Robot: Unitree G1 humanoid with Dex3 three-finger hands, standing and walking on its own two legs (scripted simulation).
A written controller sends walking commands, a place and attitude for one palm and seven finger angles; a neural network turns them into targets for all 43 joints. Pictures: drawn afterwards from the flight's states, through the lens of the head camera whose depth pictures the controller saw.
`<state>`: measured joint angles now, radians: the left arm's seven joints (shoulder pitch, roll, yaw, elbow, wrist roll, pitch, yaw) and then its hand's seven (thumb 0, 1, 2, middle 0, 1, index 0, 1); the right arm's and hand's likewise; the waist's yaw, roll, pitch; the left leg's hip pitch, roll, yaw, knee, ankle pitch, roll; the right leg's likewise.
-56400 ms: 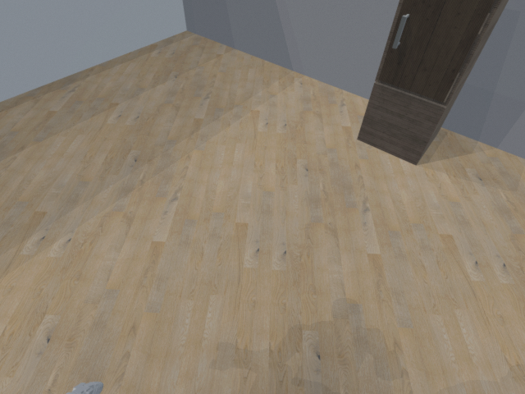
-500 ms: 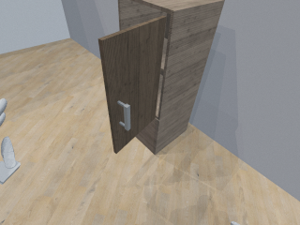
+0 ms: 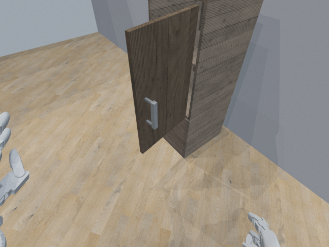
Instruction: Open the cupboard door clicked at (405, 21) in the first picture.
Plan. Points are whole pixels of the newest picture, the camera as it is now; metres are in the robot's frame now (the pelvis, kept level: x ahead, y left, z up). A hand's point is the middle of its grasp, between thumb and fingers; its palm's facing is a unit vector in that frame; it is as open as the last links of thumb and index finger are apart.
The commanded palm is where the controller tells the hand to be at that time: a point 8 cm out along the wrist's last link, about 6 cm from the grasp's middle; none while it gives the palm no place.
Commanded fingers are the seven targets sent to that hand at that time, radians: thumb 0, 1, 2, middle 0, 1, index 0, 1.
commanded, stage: let the arm hang, fingers relaxed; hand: left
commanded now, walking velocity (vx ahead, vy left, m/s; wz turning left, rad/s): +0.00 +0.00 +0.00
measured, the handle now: (150, 113) +0.62 +0.11 -0.08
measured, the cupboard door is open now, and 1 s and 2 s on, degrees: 100 100 100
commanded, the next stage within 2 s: look to check the result in 1.12 s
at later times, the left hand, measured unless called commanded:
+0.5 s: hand out of the picture -0.11 +0.19 -0.17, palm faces +0.07 -0.98 -0.16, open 7.3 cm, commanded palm none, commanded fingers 0.00 0.90 0.90 -0.20 -0.30 -0.20 -0.30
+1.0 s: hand out of the picture +0.02 +0.19 -0.17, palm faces +0.05 -0.98 -0.21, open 7.4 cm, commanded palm none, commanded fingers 0.00 0.90 0.90 -0.20 -0.30 -0.20 -0.30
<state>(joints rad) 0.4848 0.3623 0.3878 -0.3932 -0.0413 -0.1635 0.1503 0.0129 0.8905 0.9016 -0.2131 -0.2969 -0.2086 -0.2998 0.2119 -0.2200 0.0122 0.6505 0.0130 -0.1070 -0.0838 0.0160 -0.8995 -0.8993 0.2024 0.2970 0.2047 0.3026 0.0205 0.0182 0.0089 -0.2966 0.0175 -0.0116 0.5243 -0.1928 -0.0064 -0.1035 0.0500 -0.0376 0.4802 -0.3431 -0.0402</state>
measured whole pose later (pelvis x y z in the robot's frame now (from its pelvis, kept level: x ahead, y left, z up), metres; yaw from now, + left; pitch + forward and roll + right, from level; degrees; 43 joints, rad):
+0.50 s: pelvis -0.02 +0.01 +0.00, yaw +3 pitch -2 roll -2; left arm 0.37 0.19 0.01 1.14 0.01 0.04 0.01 0.01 0.94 0.90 -0.21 -0.29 -0.20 -0.30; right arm 0.29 -0.19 0.01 1.10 -0.02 0.05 -0.03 0.01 -0.90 -0.90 0.20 0.30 0.20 0.30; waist 0.01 -0.02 0.10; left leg -0.32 -0.01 -0.05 0.46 -0.11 0.01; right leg -0.12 0.03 -0.08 0.43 -0.29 -0.03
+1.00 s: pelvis -0.01 +0.00 +0.01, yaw +2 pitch -3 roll +0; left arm 0.23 0.17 0.01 1.11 0.00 -0.01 0.03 0.00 0.91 0.90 -0.20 -0.29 -0.20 -0.30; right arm 0.22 -0.18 0.00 1.13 -0.02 0.01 -0.03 0.01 -0.91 -0.90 0.20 0.30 0.20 0.30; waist -0.01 0.01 0.04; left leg -0.26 -0.01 -0.03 0.43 -0.13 0.00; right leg -0.07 0.03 -0.06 0.43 -0.31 -0.04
